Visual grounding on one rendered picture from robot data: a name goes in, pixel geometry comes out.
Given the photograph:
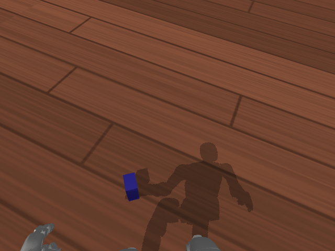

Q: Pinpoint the left robot hand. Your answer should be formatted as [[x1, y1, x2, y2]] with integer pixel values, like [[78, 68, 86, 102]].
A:
[[20, 223, 61, 251]]

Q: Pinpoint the carton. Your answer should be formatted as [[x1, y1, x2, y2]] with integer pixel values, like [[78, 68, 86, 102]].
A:
[[123, 173, 139, 201]]

